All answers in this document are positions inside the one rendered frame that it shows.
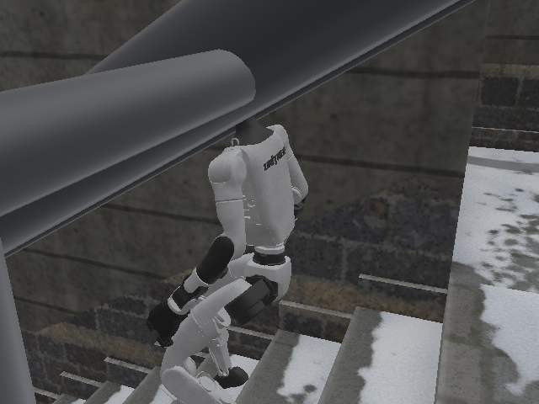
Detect stairs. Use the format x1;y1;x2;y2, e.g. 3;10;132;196
52;285;449;404

